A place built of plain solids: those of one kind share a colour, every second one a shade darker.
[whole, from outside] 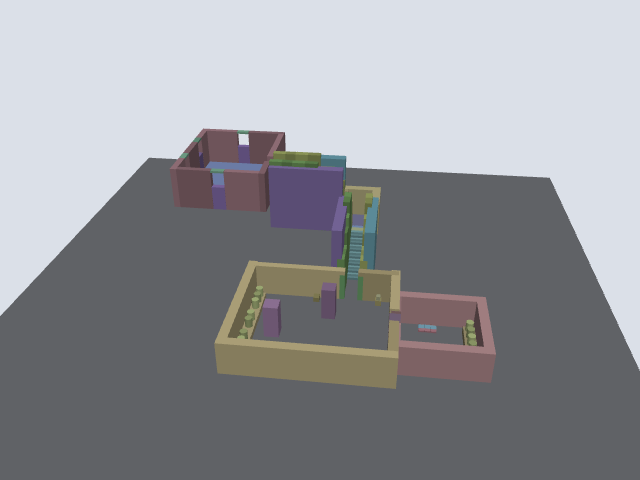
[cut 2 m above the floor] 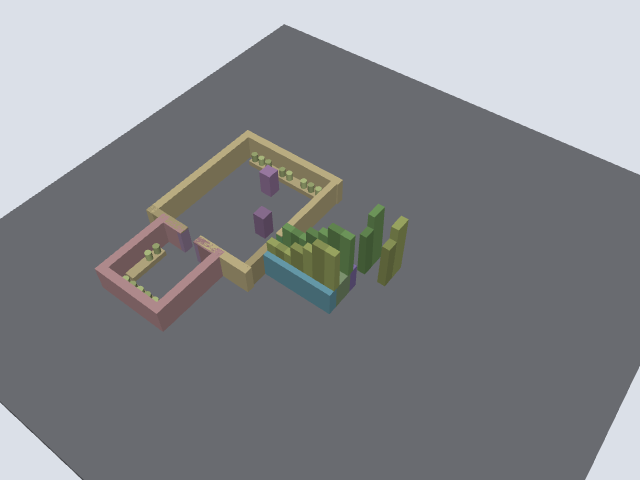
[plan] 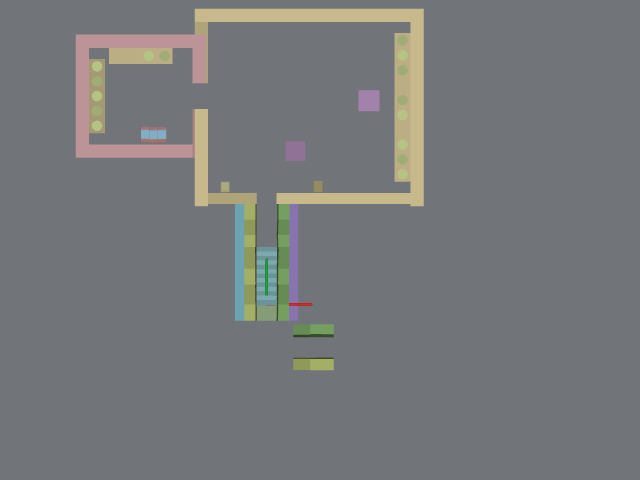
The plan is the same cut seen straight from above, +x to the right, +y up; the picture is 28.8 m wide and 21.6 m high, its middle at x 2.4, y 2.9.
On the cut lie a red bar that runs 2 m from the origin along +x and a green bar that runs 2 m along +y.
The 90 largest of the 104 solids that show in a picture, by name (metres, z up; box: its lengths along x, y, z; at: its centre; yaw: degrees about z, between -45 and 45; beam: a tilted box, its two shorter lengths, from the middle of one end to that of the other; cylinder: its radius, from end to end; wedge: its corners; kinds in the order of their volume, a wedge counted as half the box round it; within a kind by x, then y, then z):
{
 "wall_chamber_1": {"box": [0.6, 4.38, 2.53], "at": [-2.93, 6.61, 0.96]},
 "wall_chamber_2": {"box": [0.6, 3.36, 2.53], "at": [-2.93, 11.63, 0.96]},
 "wall_chamber_3": {"box": [2.69, 0.5, 2.53], "at": [-1.79, 4.77, 0.96]},
 "wall_chamber_4": {"box": [10.31, 0.6, 2.53], "at": [1.92, 13.01, 0.96]},
 "wall_chamber_5": {"box": [6.54, 0.5, 2.53], "at": [3.71, 4.77, 0.96]},
 "wall_chamber_6": {"box": [0.6, 8.89, 2.53], "at": [6.78, 8.87, 0.96]},
 "mass_rock_left_1": {"box": [0.7, 5.25, 5.33], "at": [-1.07, 1.89, 2.36]},
 "mass_rock_left_2": {"box": [5.34, 0.7, 4.86], "at": [3.86, -3.0, 4.6]},
 "mass_rock_right_1": {"box": [0.7, 5.25, 5.33], "at": [1.07, 1.89, 2.36]},
 "mass_rock_right_2": {"box": [5.34, 0.7, 4.86], "at": [3.86, -0.85, 4.6]},
 "wall_yard_1": {"box": [0.45, 5.17, 3.0], "at": [6.76, -4.95, 5.61]},
 "wall_yard_2": {"box": [0.45, 2.26, 3.0], "at": [6.76, -0.36, 5.61]},
 "wall_yard_3": {"box": [2.94, 0.45, 3.0], "at": [8.0, -7.31, 5.61]},
 "wall_yard_4": {"box": [2.94, 0.45, 3.0], "at": [8.0, 0.55, 5.61]},
 "wall_yard_5": {"box": [2.94, 0.45, 3.0], "at": [11.89, -7.31, 5.61]},
 "wall_yard_6": {"box": [2.94, 0.45, 3.0], "at": [11.89, 0.55, 5.61]},
 "wall_yard_7": {"box": [0.45, 2.05, 3.0], "at": [13.13, -6.51, 5.61]},
 "wall_yard_8": {"box": [0.45, 2.31, 3.0], "at": [13.13, -3.38, 5.61]},
 "wall_yard_9": {"box": [0.45, 2.05, 3.0], "at": [13.13, -0.25, 5.61]},
 "wall_side_chamber_1": {"box": [0.6, 5.54, 2.38], "at": [-8.29, 9.37, 0.89]},
 "wall_side_chamber_2": {"box": [5.86, 0.6, 2.38], "at": [-5.66, 6.9, 0.89]},
 "wall_side_chamber_3": {"box": [5.86, 0.6, 2.38], "at": [-5.66, 11.84, 0.89]},
 "wall_side_chamber_4": {"box": [0.6, 2.19, 2.38], "at": [-3.03, 7.7, 0.89]},
 "wall_side_chamber_5": {"box": [0.6, 2.19, 2.38], "at": [-3.03, 11.05, 0.89]},
 "floor_yard_1": {"box": [5.92, 7.41, 0.3], "at": [9.95, -3.38, 4.26]},
 "rock_right_1": {"wedge": [[0.43, 0.9, 0.43], [0.44, 1.61, 0.43], [0.51, 0.9, 4.46], [0.53, 1.61, 4.46], [1.0, 0.9, 0.43], [1.0, 0.9, 4.46], [1.0, 1.61, 0.43], [1.0, 1.61, 4.46]]},
 "rock_right_2": {"wedge": [[0.43, 1.61, -0.5], [0.46, 2.58, -0.5], [0.51, 1.61, 3.79], [0.55, 2.58, 3.79], [1.01, 1.61, -0.5], [1.01, 1.61, 3.79], [1.01, 2.58, -0.5], [1.01, 2.58, 3.79]]},
 "rock_right_3": {"wedge": [[0.44, 0.0, 1.11], [0.44, 0.9, 1.11], [0.52, 0.0, 5.33], [0.53, 0.9, 5.33], [1.01, 0.0, 1.11], [1.01, 0.0, 5.33], [1.01, 0.9, 1.11], [1.01, 0.9, 5.33]]},
 "rock_right_4": {"wedge": [[0.44, 3.13, -0.5], [0.46, 3.82, -0.5], [0.51, 3.13, 2.86], [0.53, 3.82, 2.86], [1.01, 3.13, -0.5], [1.01, 3.13, 2.86], [1.01, 3.82, -0.5], [1.01, 3.82, 2.86]]},
 "rock_right_5": {"wedge": [[0.44, 3.13, -0.5], [0.46, 2.58, -0.5], [0.51, 3.13, 2.86], [0.53, 2.58, 2.86], [1.01, 2.58, -0.5], [1.01, 2.58, 2.86], [1.01, 3.13, -0.5], [1.01, 3.13, 2.86]]},
 "rock_right_6": {"wedge": [[0.45, -0.73, 1.97], [0.45, 0.0, 1.97], [0.51, -0.73, 5.33], [0.52, 0.0, 5.33], [1.01, -0.73, 1.97], [1.01, -0.73, 5.33], [1.01, 0.0, 1.97], [1.01, 0.0, 5.33]]},
 "rock_right_7": {"wedge": [[0.46, 3.82, -0.5], [0.46, 4.52, -0.5], [0.53, 3.82, 2.86], [0.53, 4.52, 2.86], [1.02, 3.82, -0.5], [1.02, 3.82, 2.86], [1.02, 4.52, -0.5], [1.02, 4.52, 2.86]]},
 "rock_right_8": {"wedge": [[1.19, -1.47, 1.94], [1.19, -1.36, 5.39], [1.19, -0.91, 1.94], [1.19, -0.91, 5.39], [1.97, -1.47, 1.94], [1.97, -1.36, 5.39], [1.97, -0.91, 1.94], [1.97, -0.91, 5.39]]},
 "rock_right_9": {"wedge": [[1.97, -1.47, 1.94], [1.97, -1.33, 6.42], [1.97, -0.89, 1.94], [1.97, -0.89, 6.42], [3.02, -1.48, 1.94], [3.02, -1.34, 6.42], [3.02, -0.89, 1.94], [3.02, -0.89, 6.42]]},
 "rock_right_10": {"wedge": [[3.02, -1.45, 2.97], [3.02, -1.31, 7.33], [3.02, -0.87, 2.97], [3.02, -0.87, 7.33], [3.95, -1.46, 2.97], [3.95, -1.32, 7.33], [3.95, -0.87, 2.97], [3.95, -0.87, 7.33]]},
 "rock_right_11": {"wedge": [[3.95, -1.43, 3.88], [3.95, -1.32, 7.33], [3.95, -0.86, 3.88], [3.95, -0.86, 7.33], [4.87, -1.43, 3.88], [4.87, -1.32, 7.33], [4.87, -0.86, 3.88], [4.87, -0.86, 7.33]]},
 "rock_right_12": {"wedge": [[4.87, -1.43, 3.88], [4.87, -1.32, 7.33], [4.87, -0.89, 3.88], [4.87, -0.89, 7.33], [5.62, -1.49, 3.88], [5.62, -1.38, 7.33], [5.62, -0.89, 3.88], [5.62, -0.89, 7.33]]},
 "rock_right_13": {"wedge": [[5.62, -1.49, 3.88], [5.62, -1.38, 7.33], [5.62, -0.91, 3.88], [5.62, -0.91, 7.33], [6.54, -1.47, 3.88], [6.54, -1.36, 7.33], [6.54, -0.91, 3.88], [6.54, -0.91, 7.33]]},
 "rock_left_1": {"wedge": [[-1.0, -0.73, 1.97], [-1.0, -0.73, 5.33], [-1.0, 0.0, 1.97], [-1.0, 0.0, 5.33], [-0.51, -0.73, 5.33], [-0.51, 0.0, 5.33], [-0.45, -0.73, 1.97], [-0.45, 0.0, 1.97]]},
 "rock_left_2": {"wedge": [[-1.0, 0.0, 1.11], [-1.0, 0.0, 5.33], [-1.0, 0.9, 1.11], [-1.0, 0.9, 5.33], [-0.52, 0.9, 5.33], [-0.51, 0.0, 5.33], [-0.45, 0.9, 1.11], [-0.43, 0.0, 1.11]]},
 "rock_left_3": {"wedge": [[-1.0, 0.9, 0.43], [-1.0, 0.9, 4.46], [-1.0, 1.61, 0.43], [-1.0, 1.61, 4.46], [-0.52, 1.61, 4.46], [-0.51, 0.9, 4.46], [-0.45, 1.61, 0.43], [-0.43, 0.9, 0.43]]},
 "rock_left_4": {"wedge": [[-1.0, 1.61, -0.5], [-1.0, 1.61, 3.79], [-1.0, 2.58, -0.5], [-1.0, 2.58, 3.79], [-0.52, 2.58, 3.79], [-0.51, 1.61, 3.79], [-0.45, 2.58, -0.5], [-0.43, 1.61, -0.5]]},
 "rock_left_5": {"wedge": [[-1.0, 2.58, -0.5], [-1.0, 2.58, 2.86], [-1.0, 3.13, -0.5], [-1.0, 3.13, 2.86], [-0.51, 2.58, 2.86], [-0.51, 3.13, 2.86], [-0.45, 2.58, -0.5], [-0.45, 3.13, -0.5]]},
 "rock_left_6": {"wedge": [[-1.0, 3.13, -0.5], [-1.0, 3.13, 2.86], [-1.0, 3.82, -0.5], [-1.0, 3.82, 2.86], [-0.51, 3.13, 2.86], [-0.51, 3.82, 2.86], [-0.45, 3.13, -0.5], [-0.45, 3.82, -0.5]]},
 "rock_left_7": {"wedge": [[-1.0, 3.82, -0.5], [-1.0, 3.82, 2.86], [-1.0, 4.52, -0.5], [-1.0, 4.52, 2.86], [-0.51, 3.82, 2.86], [-0.51, 4.52, 2.86], [-0.45, 3.82, -0.5], [-0.45, 4.52, -0.5]]},
 "rock_left_8": {"wedge": [[1.19, -2.95, 1.94], [1.19, -2.95, 5.39], [1.19, -2.45, 5.39], [1.19, -2.39, 1.94], [1.97, -2.95, 1.94], [1.97, -2.95, 5.39], [1.97, -2.45, 5.39], [1.97, -2.39, 1.94]]},
 "rock_left_9": {"wedge": [[1.97, -2.96, 1.94], [1.97, -2.96, 6.42], [1.97, -2.46, 6.42], [1.97, -2.39, 1.94], [3.02, -2.96, 1.94], [3.02, -2.96, 6.42], [3.02, -2.45, 6.42], [3.02, -2.39, 1.94]]},
 "rock_left_10": {"wedge": [[3.02, -2.96, 2.97], [3.02, -2.96, 7.33], [3.02, -2.47, 7.33], [3.02, -2.4, 2.97], [3.95, -2.96, 2.97], [3.95, -2.96, 7.33], [3.95, -2.45, 7.33], [3.95, -2.39, 2.97]]},
 "rock_left_11": {"wedge": [[3.95, -2.96, 3.88], [3.95, -2.96, 7.33], [3.95, -2.45, 7.33], [3.95, -2.4, 3.88], [4.87, -2.96, 3.88], [4.87, -2.96, 7.33], [4.87, -2.45, 7.33], [4.87, -2.4, 3.88]]},
 "rock_left_12": {"wedge": [[4.87, -2.94, 3.88], [4.87, -2.94, 7.33], [4.87, -2.45, 7.33], [4.87, -2.4, 3.88], [5.62, -2.94, 3.88], [5.62, -2.94, 7.33], [5.62, -2.43, 7.33], [5.62, -2.37, 3.88]]},
 "rock_left_13": {"wedge": [[5.62, -2.94, 3.88], [5.62, -2.94, 7.33], [5.62, -2.43, 7.33], [5.62, -2.37, 3.88], [6.54, -2.94, 3.88], [6.54, -2.94, 7.33], [6.54, -2.45, 7.33], [6.54, -2.4, 3.88]]},
 "wall_halfpace_1": {"box": [0.6, 2.99, 2.41], "at": [-1.19, -1.93, 3.37]},
 "wall_halfpace_2": {"box": [2.99, 0.6, 2.41], "at": [0.0, -3.12, 3.37]},
 "bench_1": {"box": [0.72, 3.34, 0.54], "at": [-7.63, 9.37, 0.22]},
 "bench_2": {"box": [2.86, 0.72, 0.49], "at": [-5.66, 11.18, 0.19]},
 "bench_3": {"box": [0.72, 6.69, 0.46], "at": [6.12, 8.87, 0.18]},
 "pillar_1": {"box": [0.89, 0.89, 2.28], "at": [1.3, 6.9, 1.09]},
 "pillar_2": {"box": [0.95, 0.95, 2.28], "at": [4.61, 9.17, 1.09]},
 "mass_under_head_1": {"box": [1.47, 0.72, 2.47], "at": [0.0, -0.37, 0.94]},
 "wall_yard_under_light_1": {"box": [0.95, 0.45, 1.75], "at": [9.95, -7.31, 4.99]},
 "wall_yard_under_light_2": {"box": [0.95, 0.45, 1.75], "at": [9.95, 0.55, 4.99]},
 "wall_yard_under_light_3": {"box": [0.45, 0.95, 1.75], "at": [13.13, -5.01, 4.99]},
 "cask_1": {"cylinder": 0.23, "from": [-7.63, 8.04, 0.49], "to": [-7.63, 8.04, 1.11]},
 "cask_2": {"cylinder": 0.23, "from": [-7.63, 8.71, 0.49], "to": [-7.63, 8.71, 1.11]},
 "cask_3": {"cylinder": 0.23, "from": [-7.63, 9.37, 0.49], "to": [-7.63, 9.37, 1.11]},
 "cask_4": {"cylinder": 0.23, "from": [-7.63, 10.04, 0.49], "to": [-7.63, 10.04, 1.11]},
 "cask_5": {"cylinder": 0.23, "from": [-7.63, 10.71, 0.49], "to": [-7.63, 10.71, 1.11]},
 "cask_6": {"cylinder": 0.23, "from": [-5.31, 11.18, 0.44], "to": [-5.31, 11.18, 1.06]},
 "cask_7": {"cylinder": 0.23, "from": [-4.59, 11.18, 0.44], "to": [-4.59, 11.18, 1.06]},
 "cask_8": {"cylinder": 0.23, "from": [6.12, 5.86, 0.41], "to": [6.12, 5.86, 1.03]},
 "cask_9": {"cylinder": 0.23, "from": [6.12, 6.53, 0.41], "to": [6.12, 6.53, 1.03]},
 "cask_10": {"cylinder": 0.23, "from": [6.12, 7.19, 0.41], "to": [6.12, 7.19, 1.03]},
 "cask_11": {"cylinder": 0.23, "from": [6.12, 8.53, 0.41], "to": [6.12, 8.53, 1.03]},
 "cask_12": {"cylinder": 0.23, "from": [6.12, 9.2, 0.41], "to": [6.12, 9.2, 1.03]},
 "cask_13": {"cylinder": 0.23, "from": [6.12, 10.54, 0.41], "to": [6.12, 10.54, 1.03]},
 "cask_14": {"cylinder": 0.23, "from": [6.12, 11.21, 0.41], "to": [6.12, 11.21, 1.03]},
 "cask_15": {"cylinder": 0.23, "from": [6.12, 11.88, 0.41], "to": [6.12, 11.88, 1.03]},
 "floor_halfpace_1": {"box": [1.79, 1.79, 0.3], "at": [0.0, -1.93, 2.32]},
 "jamb_side_mouth_1": {"box": [0.7, 0.35, 1.95], "at": [-2.98, 8.62, 0.93]},
 "jamb_side_mouth_2": {"box": [0.7, 0.35, 1.95], "at": [-2.98, 10.12, 0.93]},
 "treadb_1": {"wedge": [[-0.73, -0.27, 2.0], [-0.73, -0.27, 2.47], [-0.73, 0.0, 2.0], [-0.73, 0.0, 2.47], [0.73, -0.27, 2.0], [0.73, -0.27, 2.47], [0.73, 0.0, 2.0], [0.73, 0.0, 2.47]]},
 "treadb_2": {"wedge": [[-0.73, -0.04, 1.82], [-0.73, -0.04, 2.3], [-0.73, 0.2, 1.82], [-0.73, 0.2, 2.29], [0.73, -0.04, 1.82], [0.73, -0.04, 2.3], [0.73, 0.2, 1.82], [0.73, 0.2, 2.3]]},
 "treadb_3": {"wedge": [[-0.73, 0.35, 1.47], [-0.73, 0.35, 1.94], [-0.73, 0.59, 1.47], [-0.73, 0.59, 1.94], [0.73, 0.35, 1.47], [0.73, 0.35, 1.95], [0.73, 0.6, 1.47], [0.73, 0.6, 1.94]]},
 "treadb_4": {"wedge": [[-0.73, 0.95, 0.94], [-0.73, 0.95, 1.42], [-0.73, 1.19, 0.94], [-0.73, 1.19, 1.41], [0.73, 0.95, 0.94], [0.73, 0.95, 1.42], [0.73, 1.19, 0.94], [0.73, 1.19, 1.41]]},
 "treadb_5": {"wedge": [[-0.73, 1.54, 0.41], [-0.73, 1.54, 0.88], [-0.73, 1.79, 0.41], [-0.73, 1.79, 0.88], [0.73, 1.54, 0.41], [0.73, 1.54, 0.89], [0.73, 1.78, 0.41], [0.73, 1.78, 0.88]]},
 "treadb_6": {"wedge": [[-0.73, 1.94, 0.06], [-0.73, 1.94, 0.54], [-0.73, 2.18, 0.06], [-0.73, 2.18, 0.53], [0.73, 1.94, 0.06], [0.73, 1.94, 0.53], [0.73, 2.18, 0.06], [0.73, 2.18, 0.53]]},
 "treadb_7": {"wedge": [[-0.73, 2.14, -0.12], [-0.73, 2.14, 0.36], [-0.73, 2.38, -0.12], [-0.73, 2.38, 0.35], [0.73, 2.14, -0.12], [0.73, 2.14, 0.36], [0.73, 2.38, -0.12], [0.73, 2.38, 0.35]]},
 "treadb_8": {"wedge": [[-0.73, 2.34, -0.3], [-0.73, 2.34, 0.18], [-0.73, 2.58, -0.3], [-0.73, 2.58, 0.18], [0.73, 2.34, -0.3], [0.73, 2.34, 0.18], [0.73, 2.58, -0.3], [0.73, 2.58, 0.18]]},
 "jamb_chamber_mouth_1": {"box": [0.35, 0.5, 1.98], "at": [-0.61, 4.77, 0.94]},
 "jamb_chamber_mouth_2": {"box": [0.35, 0.5, 1.98], "at": [0.61, 4.77, 0.94]}
}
